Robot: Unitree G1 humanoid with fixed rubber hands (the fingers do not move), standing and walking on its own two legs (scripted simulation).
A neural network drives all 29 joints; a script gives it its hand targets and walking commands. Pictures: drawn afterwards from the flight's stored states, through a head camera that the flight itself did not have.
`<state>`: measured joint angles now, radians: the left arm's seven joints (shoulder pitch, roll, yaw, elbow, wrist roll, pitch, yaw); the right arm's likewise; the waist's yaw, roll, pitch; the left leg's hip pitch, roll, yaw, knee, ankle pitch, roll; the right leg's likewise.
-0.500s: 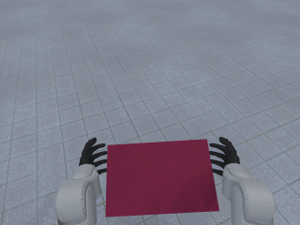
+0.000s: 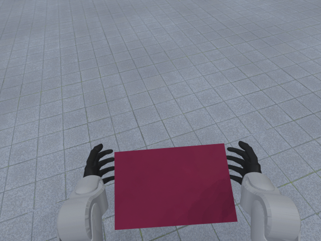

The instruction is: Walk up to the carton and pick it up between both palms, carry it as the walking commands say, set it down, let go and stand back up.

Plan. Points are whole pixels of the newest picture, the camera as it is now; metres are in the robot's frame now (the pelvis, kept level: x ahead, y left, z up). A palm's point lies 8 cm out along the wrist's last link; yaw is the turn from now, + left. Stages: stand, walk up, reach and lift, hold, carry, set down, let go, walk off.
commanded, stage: carry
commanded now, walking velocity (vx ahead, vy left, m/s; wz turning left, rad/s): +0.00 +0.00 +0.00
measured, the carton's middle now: (171, 183) +0.29 +0.00 -0.03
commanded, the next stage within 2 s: none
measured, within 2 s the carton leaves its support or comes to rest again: neither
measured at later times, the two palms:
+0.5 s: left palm (109, 113) +0.42 +0.16 +0.12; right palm (242, 117) +0.40 -0.17 +0.11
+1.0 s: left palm (120, 102) +0.48 +0.14 +0.09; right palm (238, 104) +0.46 -0.18 +0.09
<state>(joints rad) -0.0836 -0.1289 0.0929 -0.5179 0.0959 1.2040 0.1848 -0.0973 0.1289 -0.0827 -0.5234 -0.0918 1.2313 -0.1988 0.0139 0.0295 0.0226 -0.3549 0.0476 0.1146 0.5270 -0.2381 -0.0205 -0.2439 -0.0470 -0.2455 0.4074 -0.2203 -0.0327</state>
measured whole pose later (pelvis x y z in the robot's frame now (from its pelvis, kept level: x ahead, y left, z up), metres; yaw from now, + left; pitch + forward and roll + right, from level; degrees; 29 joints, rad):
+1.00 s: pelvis +0.22 -0.01 -0.01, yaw -4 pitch +5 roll +1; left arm -0.08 -0.13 0.10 -0.46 0.09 1.20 0.19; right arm -0.08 0.13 -0.08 -0.46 -0.10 1.22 -0.20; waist 0.01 -0.01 -0.11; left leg -0.30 0.04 0.13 0.56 -0.31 0.00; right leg -0.20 -0.03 -0.18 0.52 -0.39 -0.03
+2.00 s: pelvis +0.15 +0.00 -0.01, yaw -4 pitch +2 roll +0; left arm -0.14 -0.13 0.15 -0.12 0.15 0.96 0.14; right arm -0.13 0.13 -0.13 -0.13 -0.14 0.97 -0.15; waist 0.01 0.01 -0.09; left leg -0.35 0.04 0.12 0.51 -0.20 0.02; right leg -0.27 -0.03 -0.19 0.51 -0.29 -0.05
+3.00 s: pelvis +0.14 +0.00 +0.00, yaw -12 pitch -6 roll +0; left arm -0.11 -0.12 0.21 0.10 0.20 0.71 0.03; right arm -0.13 0.13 -0.16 0.16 -0.21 0.68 -0.09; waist 0.13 -0.01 0.02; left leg -0.14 0.01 0.01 0.43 -0.19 0.00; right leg -0.10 0.05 -0.05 0.43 -0.24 -0.07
